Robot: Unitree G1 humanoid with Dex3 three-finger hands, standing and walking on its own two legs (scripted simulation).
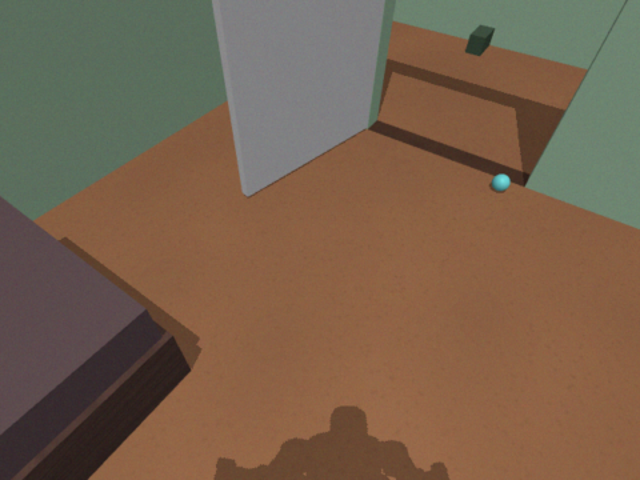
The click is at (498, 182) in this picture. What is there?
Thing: free ball
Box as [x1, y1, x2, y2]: [492, 174, 509, 190]
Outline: 498,174 492,179 492,185 497,190 503,190 509,185 509,178 504,174
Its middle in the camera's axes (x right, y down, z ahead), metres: +0.90 -0.27 +1.89
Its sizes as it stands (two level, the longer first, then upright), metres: 0.082 0.082 0.082
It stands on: the floor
